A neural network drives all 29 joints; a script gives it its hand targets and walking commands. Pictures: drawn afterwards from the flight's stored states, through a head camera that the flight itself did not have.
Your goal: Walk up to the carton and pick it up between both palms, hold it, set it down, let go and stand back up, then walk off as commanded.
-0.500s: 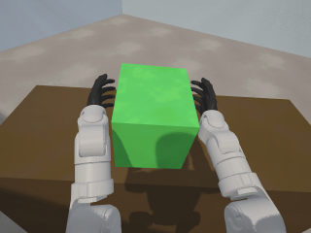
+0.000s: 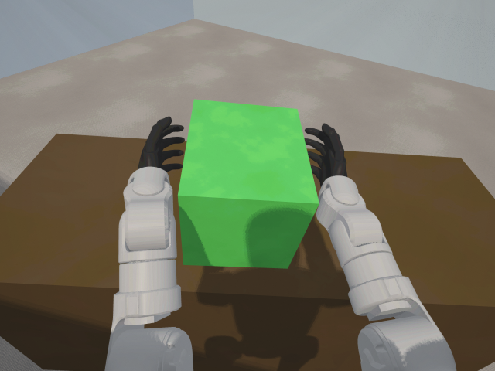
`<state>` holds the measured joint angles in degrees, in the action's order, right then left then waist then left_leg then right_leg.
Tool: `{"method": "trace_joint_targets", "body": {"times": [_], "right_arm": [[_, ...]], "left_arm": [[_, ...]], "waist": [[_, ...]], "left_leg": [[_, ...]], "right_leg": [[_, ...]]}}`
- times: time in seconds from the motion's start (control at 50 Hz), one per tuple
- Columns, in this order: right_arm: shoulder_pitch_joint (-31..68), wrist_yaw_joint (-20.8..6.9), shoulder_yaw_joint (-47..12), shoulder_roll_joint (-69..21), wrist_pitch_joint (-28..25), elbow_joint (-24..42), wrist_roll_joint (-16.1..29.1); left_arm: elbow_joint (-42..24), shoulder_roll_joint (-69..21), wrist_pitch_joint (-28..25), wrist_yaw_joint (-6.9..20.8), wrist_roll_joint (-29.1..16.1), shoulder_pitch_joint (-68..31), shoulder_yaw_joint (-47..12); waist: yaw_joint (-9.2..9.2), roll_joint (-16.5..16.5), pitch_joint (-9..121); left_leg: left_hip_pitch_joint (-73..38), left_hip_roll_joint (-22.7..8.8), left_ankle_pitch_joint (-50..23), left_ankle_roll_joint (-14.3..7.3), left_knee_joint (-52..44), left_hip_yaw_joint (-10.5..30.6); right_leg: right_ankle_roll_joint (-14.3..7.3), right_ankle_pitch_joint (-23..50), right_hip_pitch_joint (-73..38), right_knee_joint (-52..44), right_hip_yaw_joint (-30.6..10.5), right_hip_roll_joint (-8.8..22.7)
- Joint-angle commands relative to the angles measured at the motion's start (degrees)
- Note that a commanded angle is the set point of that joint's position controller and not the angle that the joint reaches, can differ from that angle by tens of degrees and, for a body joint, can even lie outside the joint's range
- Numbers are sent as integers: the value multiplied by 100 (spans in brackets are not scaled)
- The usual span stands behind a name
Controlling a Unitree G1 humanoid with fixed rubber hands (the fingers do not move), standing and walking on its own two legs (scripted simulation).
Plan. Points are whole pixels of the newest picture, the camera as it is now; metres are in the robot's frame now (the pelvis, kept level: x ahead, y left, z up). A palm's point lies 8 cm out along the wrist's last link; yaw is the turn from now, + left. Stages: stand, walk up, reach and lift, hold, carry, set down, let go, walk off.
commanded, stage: hold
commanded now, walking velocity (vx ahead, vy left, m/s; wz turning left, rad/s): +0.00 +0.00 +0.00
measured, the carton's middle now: (241, 185) +0.38 +0.01 +0.12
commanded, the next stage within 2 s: none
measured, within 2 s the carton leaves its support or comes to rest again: neither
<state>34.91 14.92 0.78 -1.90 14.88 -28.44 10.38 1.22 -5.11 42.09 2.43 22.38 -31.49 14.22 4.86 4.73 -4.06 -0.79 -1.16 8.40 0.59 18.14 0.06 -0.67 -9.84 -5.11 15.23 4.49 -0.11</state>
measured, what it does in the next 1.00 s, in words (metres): stands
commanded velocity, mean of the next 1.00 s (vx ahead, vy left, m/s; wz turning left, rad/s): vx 0.00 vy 0.00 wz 0.00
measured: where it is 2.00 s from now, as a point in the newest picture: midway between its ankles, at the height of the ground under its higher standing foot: outside the picture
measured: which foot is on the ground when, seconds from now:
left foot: down 0.00-1.00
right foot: down 0.00-1.00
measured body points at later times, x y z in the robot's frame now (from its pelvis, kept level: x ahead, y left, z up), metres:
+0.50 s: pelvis +0.00 +0.00 +0.00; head -0.05 +0.03 +0.45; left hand +0.36 +0.15 +0.19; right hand +0.36 -0.13 +0.18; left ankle +0.03 +0.12 -0.75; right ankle +0.00 -0.11 -0.75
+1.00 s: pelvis +0.00 +0.00 +0.00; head -0.05 +0.04 +0.45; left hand +0.36 +0.15 +0.19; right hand +0.36 -0.13 +0.18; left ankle +0.03 +0.12 -0.75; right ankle +0.00 -0.11 -0.75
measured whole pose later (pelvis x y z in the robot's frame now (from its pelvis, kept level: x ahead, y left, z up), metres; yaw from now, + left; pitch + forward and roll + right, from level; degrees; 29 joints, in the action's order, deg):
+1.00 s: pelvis +0.00 +0.00 +0.00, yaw +0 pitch -10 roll -1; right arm 34.9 15.1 1.2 -2.0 14.4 -27.8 10.2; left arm 1.3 -5.2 41.7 1.9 21.8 -32.2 14.2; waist 4.8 4.3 -3.8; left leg -0.2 -1.0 8.3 0.2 18.4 -0.3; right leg -0.4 -9.6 -4.5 15.4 4.3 0.1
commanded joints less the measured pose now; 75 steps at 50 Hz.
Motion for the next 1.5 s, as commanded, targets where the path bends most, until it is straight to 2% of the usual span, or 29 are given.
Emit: {"method": "trace_joint_targets", "body": {"times": [0.0,0.02,0.08,0.12,0.18,0.24,0.28,0.34,0.4,0.42,0.44,0.5,0.52,0.56,0.6,0.64,0.66,0.76,0.8,0.86,0.9,0.98,1.0,1.04,1.12,1.18,1.32,1.42,1.48], "right_arm": [[4274,-582,-2285,-2887,-443,1873,369],[4365,-536,-2536,-3070,-449,2252,474],[4208,-532,-2368,-2934,-364,1989,274],[3965,-535,-2352,-2912,-317,1680,287],[4482,-565,-2039,-2914,-395,1686,160],[4457,-570,-2472,-3077,-473,2223,334],[4356,-544,-2579,-3116,-468,2404,460],[4189,-527,-2318,-2851,-281,1632,330],[4049,-576,-2137,-2933,-268,1527,196],[4063,-600,-1967,-2853,-222,1212,160],[4202,-599,-2174,-2963,-260,1347,235],[4415,-635,-1970,-2924,-394,1577,155],[4431,-647,-2032,-2979,-394,1488,151],[4265,-614,-2209,-3033,-467,1777,237],[4536,-611,-2237,-2922,-436,1800,257],[4562,-590,-2318,-2962,-527,2064,188],[4409,-602,-2203,-3003,-500,1941,205],[4429,-645,-2007,-2883,-344,1370,106],[4248,-630,-2127,-2881,-392,1541,241],[4370,-632,-2117,-2920,-460,1645,193],[4499,-625,-2160,-2989,-485,1729,223],[4466,-591,-2305,-2984,-406,1799,341],[4149,-595,-2134,-2908,-305,1354,188],[4256,-626,-2001,-2903,-286,1235,103],[4336,-603,-2229,-2897,-462,1909,293],[4274,-559,-2273,-2928,-455,1985,336],[4208,-604,-2024,-2911,-276,1588,141],[4454,-592,-2286,-3031,-447,2103,253],[4642,-647,-2228,-3008,-461,1905,293]], "left_arm": [[-534,-3119,-346,668,-867,-3070,-2882],[-801,-3035,-445,647,-1037,-3203,-2927],[-578,-2939,-371,699,-948,-3065,-2883],[-510,-2771,-322,731,-739,-2913,-2551],[-244,-2957,-368,761,-870,-3468,-2684],[-730,-3089,-512,611,-1096,-3485,-3061],[-988,-3129,-510,600,-1204,-3497,-3243],[-260,-2876,-358,623,-894,-3060,-2794],[-496,-2952,-337,762,-889,-3263,-2646],[-204,-2817,-307,769,-605,-3188,-2342],[-252,-2893,-299,777,-699,-3208,-2351],[-178,-3155,-360,796,-901,-3433,-2643],[-127,-2959,-426,732,-797,-3479,-2523],[-733,-3104,-491,692,-1021,-3447,-2973],[-378,-3125,-483,662,-1039,-3510,-2857],[-531,-3073,-500,645,-1126,-3603,-2940],[-692,-3066,-511,637,-1079,-3681,-2927],[-21,-2851,-296,748,-685,-3246,-2342],[-378,-3042,-364,710,-824,-3176,-2589],[-525,-3157,-430,702,-956,-3562,-2813],[-486,-3004,-496,626,-954,-3649,-2849],[-415,-2948,-352,633,-817,-3166,-2688],[-267,-2811,-319,671,-619,-3101,-2411],[-193,-2856,-299,727,-743,-3417,-2517],[-560,-3114,-358,699,-899,-3150,-2803],[-702,-3031,-470,646,-1075,-3494,-3032],[-351,-2815,-275,731,-750,-3283,-2526],[-570,-3097,-390,723,-1058,-3434,-2795],[-523,-3041,-404,663,-878,-3520,-2763]], "waist": [[112,-728,2167],[3,-461,2436],[93,-417,1990],[-39,-317,1796],[122,-473,1798],[-16,-640,2560],[89,-770,2845],[2,-626,1934],[123,-310,1857],[9,-498,1492],[-66,-313,1551],[151,-475,1928],[28,-509,1758],[113,-677,2436],[37,-490,2256],[88,-470,2468],[133,-718,2517],[-22,-370,1709],[42,-517,2054],[166,-575,2288],[83,-720,2280],[-39,-541,2115],[-90,-455,1662],[44,-336,1605],[114,-606,2411],[202,-656,2386],[15,-436,1556],[110,-421,2222],[-65,-735,2364]], "left_leg": [[-1110,290,-1938,96,155,-186],[-1034,311,-2050,51,239,-188],[-817,308,-1437,-6,17,-238],[-782,292,-1329,-70,-17,-278],[-709,289,-887,-25,-123,-294],[-1083,276,-1603,62,144,-227],[-1258,258,-2069,108,271,-175],[-773,259,-1239,13,30,-187],[-788,259,-1144,-41,-79,-255],[-618,290,-856,-72,-211,-320],[-673,278,-929,-96,-158,-329],[-843,248,-1000,-2,-142,-302],[-722,255,-946,-27,-148,-299],[-1022,300,-1595,88,91,-272],[-894,249,-1189,45,-9,-206],[-1031,241,-1462,-13,98,-205],[-999,261,-1409,26,107,-252],[-662,270,-702,-152,-188,-333],[-895,255,-1387,-1,-28,-250],[-1073,250,-1452,49,8,-223],[-873,283,-1358,17,75,-229],[-801,256,-1381,-38,1,-241],[-711,285,-1083,-59,-121,-313],[-597,262,-707,-73,-175,-309],[-1197,253,-1956,75,128,-220],[-1129,257,-1981,117,244,-182],[-666,281,-790,-68,-157,-305],[-858,244,-1387,-32,8,-266],[-1050,248,-1322,-15,70,-261]], "right_leg": [[322,1411,29,-131,210,-289],[418,1842,-99,-32,159,-284],[410,1359,37,-146,172,-252],[418,1226,-55,-170,156,-231],[344,578,277,-231,193,-194],[370,1224,165,-84,190,-281],[381,1727,5,23,169,-318],[335,855,198,-177,131,-284],[382,885,39,-168,194,-230],[375,496,155,-245,183,-184],[418,739,213,-185,191,-211],[290,560,254,-235,272,-256],[333,542,339,-221,225,-233],[350,1238,24,-93,232,-264],[360,737,273,-175,255,-305],[353,1084,137,-90,241,-263],[337,1016,103,-86,226,-240],[382,462,237,-286,198,-167],[336,909,137,-163,243,-253],[331,982,102,-150,261,-253],[332,971,142,-106,199,-247],[372,1125,90,-133,164,-267],[365,718,89,-199,190,-239],[349,382,240,-274,168,-216],[312,1364,37,-122,263,-292],[335,1537,51,-70,231,-301],[356,427,277,-253,192,-181],[385,1099,20,-139,220,-267],[326,921,307,-69,199,-246]]}}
